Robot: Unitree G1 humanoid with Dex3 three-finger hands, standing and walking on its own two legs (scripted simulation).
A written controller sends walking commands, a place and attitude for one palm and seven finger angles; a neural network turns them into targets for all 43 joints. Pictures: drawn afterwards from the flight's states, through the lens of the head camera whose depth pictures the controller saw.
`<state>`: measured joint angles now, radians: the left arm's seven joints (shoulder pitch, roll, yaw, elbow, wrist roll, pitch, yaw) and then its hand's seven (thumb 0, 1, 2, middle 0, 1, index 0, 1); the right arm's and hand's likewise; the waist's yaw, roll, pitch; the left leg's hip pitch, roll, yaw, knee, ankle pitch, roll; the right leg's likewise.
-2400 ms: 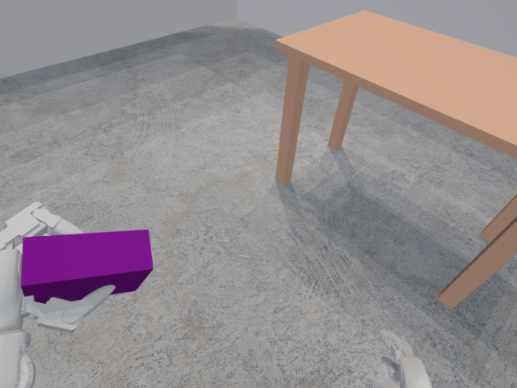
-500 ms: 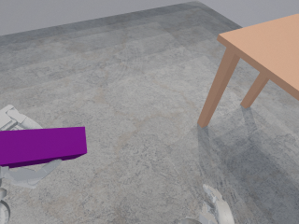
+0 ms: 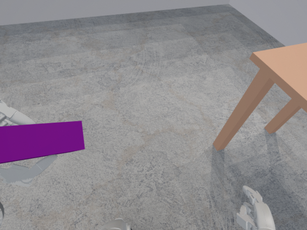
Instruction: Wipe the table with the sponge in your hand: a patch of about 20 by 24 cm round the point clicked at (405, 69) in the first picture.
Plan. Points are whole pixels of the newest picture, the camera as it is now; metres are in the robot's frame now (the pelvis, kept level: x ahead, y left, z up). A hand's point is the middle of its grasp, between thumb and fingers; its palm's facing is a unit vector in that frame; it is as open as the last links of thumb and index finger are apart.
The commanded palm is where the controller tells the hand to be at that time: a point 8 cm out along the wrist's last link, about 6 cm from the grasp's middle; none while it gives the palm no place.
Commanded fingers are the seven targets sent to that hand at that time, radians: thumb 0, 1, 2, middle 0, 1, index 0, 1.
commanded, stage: walk to a spot facing it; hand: left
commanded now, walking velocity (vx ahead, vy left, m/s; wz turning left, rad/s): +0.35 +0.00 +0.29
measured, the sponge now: (51, 141) +0.24 +0.20 +0.17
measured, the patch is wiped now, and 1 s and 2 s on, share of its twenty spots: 0.00 0.00 0.00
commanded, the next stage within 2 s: turn to face it in 0.58 s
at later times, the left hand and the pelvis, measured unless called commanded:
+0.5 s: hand (55, 114) +0.29 +0.21 +0.19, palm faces +0.56 -0.71 -0.43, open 9.3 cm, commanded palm +0.21 +0.25 +0.20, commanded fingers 0.00 0.10 1.30 -1.20 -1.60 -1.20 -1.60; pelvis +0.12 -0.06 +0.02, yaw +13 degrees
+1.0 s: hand (47, 102) +0.30 +0.22 +0.21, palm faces +0.67 -0.61 -0.43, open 9.3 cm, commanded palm +0.26 +0.24 +0.20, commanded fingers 0.00 0.10 1.30 -1.20 -1.60 -1.20 -1.60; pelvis +0.17 -0.07 +0.01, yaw +15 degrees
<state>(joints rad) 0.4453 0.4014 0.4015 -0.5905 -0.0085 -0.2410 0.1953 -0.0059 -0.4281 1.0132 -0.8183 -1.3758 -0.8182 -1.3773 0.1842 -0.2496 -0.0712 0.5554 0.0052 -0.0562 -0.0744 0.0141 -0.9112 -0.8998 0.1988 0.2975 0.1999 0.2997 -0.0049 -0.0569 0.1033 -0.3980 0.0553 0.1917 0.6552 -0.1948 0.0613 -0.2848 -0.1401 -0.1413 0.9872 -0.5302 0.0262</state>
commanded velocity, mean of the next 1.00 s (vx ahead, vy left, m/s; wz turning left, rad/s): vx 0.12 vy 0.00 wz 0.11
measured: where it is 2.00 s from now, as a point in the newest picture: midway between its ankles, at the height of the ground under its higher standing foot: outside the picture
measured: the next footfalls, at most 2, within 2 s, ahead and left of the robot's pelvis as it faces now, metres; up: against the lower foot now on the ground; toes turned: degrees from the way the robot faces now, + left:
right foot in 0.32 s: +0.17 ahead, -0.16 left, +0.00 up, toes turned -3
left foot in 0.68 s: +0.22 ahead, +0.11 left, +0.00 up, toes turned +26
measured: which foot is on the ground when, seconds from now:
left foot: down 0.00-0.32, up 0.34-0.66, down 0.68-1.00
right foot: up 0.00-0.30, down 0.32-0.68, up 0.70-0.98, down 1.00-1.00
